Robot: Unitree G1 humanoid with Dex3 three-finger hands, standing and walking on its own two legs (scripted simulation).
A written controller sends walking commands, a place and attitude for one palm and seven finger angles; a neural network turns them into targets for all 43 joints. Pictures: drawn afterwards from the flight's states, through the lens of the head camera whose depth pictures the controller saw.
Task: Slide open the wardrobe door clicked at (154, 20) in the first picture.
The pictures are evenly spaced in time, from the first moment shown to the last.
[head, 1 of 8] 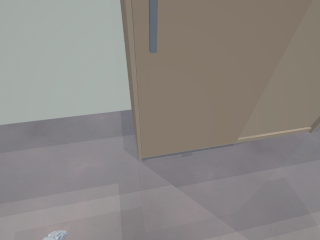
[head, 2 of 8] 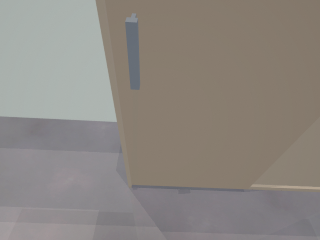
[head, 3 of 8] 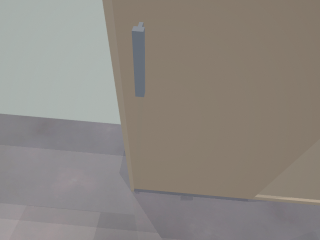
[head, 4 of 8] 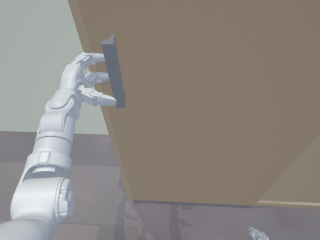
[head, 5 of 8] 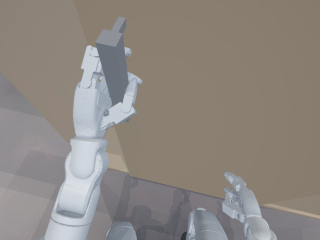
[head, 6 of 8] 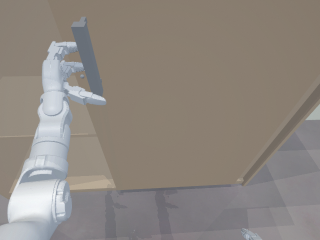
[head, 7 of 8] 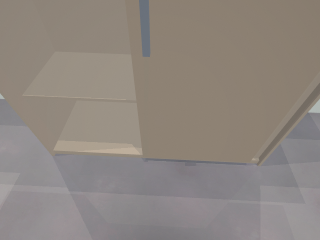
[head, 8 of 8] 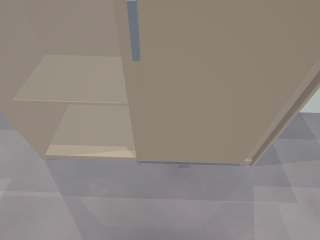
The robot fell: no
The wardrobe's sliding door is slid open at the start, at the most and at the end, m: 0.00 0.65 0.64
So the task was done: yes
